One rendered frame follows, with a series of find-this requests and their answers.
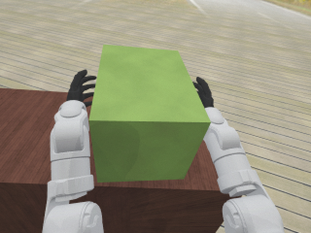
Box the robot right forearm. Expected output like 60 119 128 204
203 107 285 231

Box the robot left hand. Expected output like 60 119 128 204
66 69 97 107

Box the robot right hand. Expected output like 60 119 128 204
192 77 215 108

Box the robot left forearm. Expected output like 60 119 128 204
42 100 94 233

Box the right robot upper arm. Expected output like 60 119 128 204
222 194 285 233

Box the carton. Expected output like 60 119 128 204
88 45 211 183

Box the left robot upper arm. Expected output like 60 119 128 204
43 201 104 233

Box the pedestal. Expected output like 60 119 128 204
0 87 242 233

